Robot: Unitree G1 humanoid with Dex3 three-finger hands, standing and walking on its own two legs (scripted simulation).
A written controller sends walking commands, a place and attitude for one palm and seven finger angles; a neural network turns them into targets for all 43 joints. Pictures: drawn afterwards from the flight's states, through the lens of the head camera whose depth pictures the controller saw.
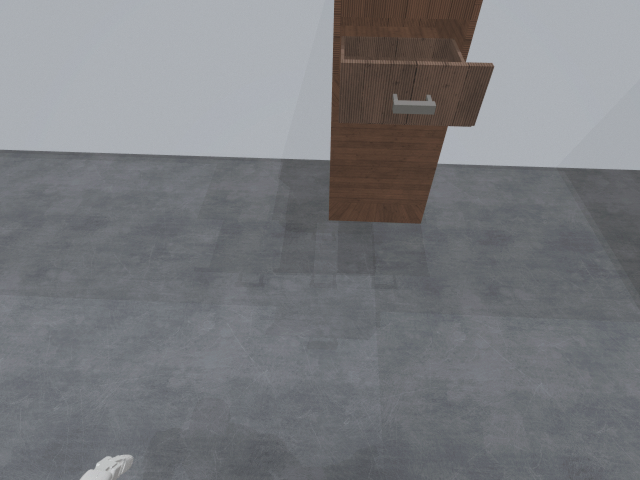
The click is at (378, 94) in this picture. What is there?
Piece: drawer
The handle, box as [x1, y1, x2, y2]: [392, 94, 435, 114]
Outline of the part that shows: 393,94 392,109 394,113 433,114 435,103 431,100 430,95 426,95 425,101 398,100 396,94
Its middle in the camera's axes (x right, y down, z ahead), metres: +0.23 -0.34 +0.96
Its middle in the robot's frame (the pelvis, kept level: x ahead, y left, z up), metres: +0.96 -0.18 -0.01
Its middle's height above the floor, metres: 0.76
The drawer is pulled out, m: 0.30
